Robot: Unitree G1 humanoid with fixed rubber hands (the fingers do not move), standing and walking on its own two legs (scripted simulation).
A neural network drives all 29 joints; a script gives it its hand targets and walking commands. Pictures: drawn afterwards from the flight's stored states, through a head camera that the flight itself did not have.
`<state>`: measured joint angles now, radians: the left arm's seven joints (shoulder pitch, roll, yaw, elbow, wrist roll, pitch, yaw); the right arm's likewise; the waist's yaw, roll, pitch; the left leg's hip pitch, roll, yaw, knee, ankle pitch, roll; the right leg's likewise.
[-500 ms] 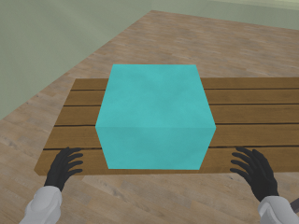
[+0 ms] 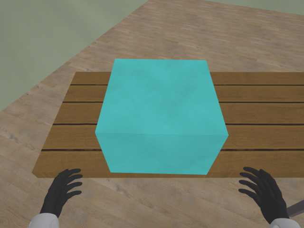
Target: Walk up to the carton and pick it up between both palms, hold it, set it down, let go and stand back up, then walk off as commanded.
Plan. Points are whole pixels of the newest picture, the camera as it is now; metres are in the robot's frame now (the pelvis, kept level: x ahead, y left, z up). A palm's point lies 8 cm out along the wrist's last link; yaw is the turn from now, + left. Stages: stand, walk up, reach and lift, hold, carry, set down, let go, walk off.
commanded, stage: set down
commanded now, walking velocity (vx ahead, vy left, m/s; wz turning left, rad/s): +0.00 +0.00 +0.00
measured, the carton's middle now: (159, 114) +0.44 +0.01 +0.04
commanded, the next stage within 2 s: let go in 1.20 s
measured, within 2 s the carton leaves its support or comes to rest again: neither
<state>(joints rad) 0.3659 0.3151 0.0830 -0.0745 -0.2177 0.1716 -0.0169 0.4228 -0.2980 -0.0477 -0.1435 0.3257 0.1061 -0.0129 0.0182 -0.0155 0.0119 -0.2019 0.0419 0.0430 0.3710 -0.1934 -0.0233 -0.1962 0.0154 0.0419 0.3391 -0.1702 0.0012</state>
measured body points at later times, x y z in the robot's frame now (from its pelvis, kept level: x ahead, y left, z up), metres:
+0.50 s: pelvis +0.00 +0.00 +0.00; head +0.03 +0.01 +0.45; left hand +0.18 +0.25 -0.02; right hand +0.19 -0.24 -0.01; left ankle +0.00 +0.13 -0.75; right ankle +0.00 -0.12 -0.75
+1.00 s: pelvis +0.01 +0.00 +0.00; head +0.04 +0.01 +0.45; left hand +0.18 +0.25 -0.06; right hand +0.19 -0.24 -0.05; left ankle +0.00 +0.13 -0.75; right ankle +0.00 -0.12 -0.75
